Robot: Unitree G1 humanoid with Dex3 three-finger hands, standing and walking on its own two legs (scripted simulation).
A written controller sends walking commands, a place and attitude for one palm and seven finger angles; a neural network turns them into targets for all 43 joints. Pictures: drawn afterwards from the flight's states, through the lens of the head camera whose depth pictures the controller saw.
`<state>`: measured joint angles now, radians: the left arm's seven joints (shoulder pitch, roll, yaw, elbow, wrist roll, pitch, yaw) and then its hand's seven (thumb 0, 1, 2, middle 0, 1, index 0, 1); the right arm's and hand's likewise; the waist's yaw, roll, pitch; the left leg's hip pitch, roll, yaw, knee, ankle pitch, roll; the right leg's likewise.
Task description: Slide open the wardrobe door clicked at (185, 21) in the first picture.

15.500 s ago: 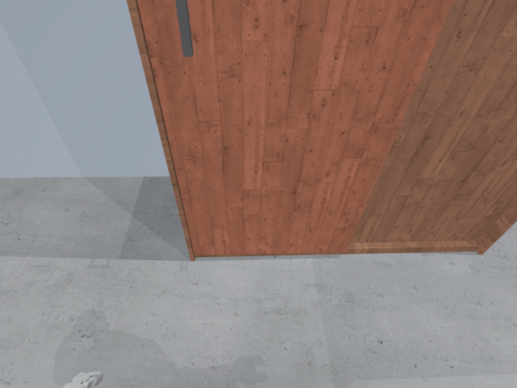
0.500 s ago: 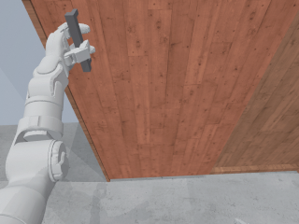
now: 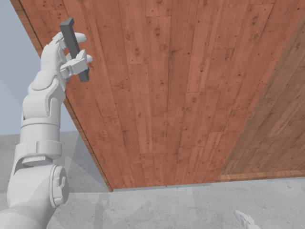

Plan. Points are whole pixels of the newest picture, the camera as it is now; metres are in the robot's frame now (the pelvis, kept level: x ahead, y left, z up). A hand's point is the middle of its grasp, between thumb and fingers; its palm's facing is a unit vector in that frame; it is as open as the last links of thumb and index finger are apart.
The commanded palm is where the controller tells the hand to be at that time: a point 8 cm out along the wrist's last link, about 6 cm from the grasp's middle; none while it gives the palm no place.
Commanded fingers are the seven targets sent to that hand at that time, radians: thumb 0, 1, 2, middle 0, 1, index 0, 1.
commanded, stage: tug the door sideways, standing still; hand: left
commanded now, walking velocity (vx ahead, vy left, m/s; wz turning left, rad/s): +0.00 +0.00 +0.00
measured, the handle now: (77, 51) +0.49 +0.20 +0.25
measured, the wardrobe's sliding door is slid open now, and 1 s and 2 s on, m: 0.00 0.01 0.22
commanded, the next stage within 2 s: step sideways, sliding the door along in 0.56 s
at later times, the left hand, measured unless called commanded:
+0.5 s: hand (83, 60) +0.44 +0.17 +0.25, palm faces +0.15 -0.99 -0.03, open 5.7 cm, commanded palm +0.42 +0.18 +0.25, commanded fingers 0.00 0.90 0.90 -0.45 -1.40 -0.45 -1.40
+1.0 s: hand (93, 62) +0.45 +0.15 +0.24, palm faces +0.29 -0.95 -0.15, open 6.2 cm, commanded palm +0.42 +0.15 +0.25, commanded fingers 0.00 0.90 0.90 -0.45 -1.40 -0.45 -1.40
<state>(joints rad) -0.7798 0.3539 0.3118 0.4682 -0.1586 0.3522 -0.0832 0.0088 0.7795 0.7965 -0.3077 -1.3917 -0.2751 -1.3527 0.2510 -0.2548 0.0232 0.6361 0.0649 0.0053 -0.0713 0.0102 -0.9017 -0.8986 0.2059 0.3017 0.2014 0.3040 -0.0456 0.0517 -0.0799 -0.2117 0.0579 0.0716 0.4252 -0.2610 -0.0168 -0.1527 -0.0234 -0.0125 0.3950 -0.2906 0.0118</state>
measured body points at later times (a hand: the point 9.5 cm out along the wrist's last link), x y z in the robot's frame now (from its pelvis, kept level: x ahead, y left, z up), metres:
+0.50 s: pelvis +0.02 +0.00 +0.00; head +0.02 -0.03 +0.45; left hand +0.43 +0.22 +0.26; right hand +0.20 -0.22 -0.11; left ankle -0.04 +0.13 -0.74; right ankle -0.06 -0.13 -0.73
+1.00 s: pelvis -0.02 -0.05 -0.02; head +0.03 -0.08 +0.42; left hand +0.43 +0.20 +0.25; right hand +0.10 -0.27 -0.16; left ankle -0.04 +0.13 -0.74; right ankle +0.03 -0.12 -0.74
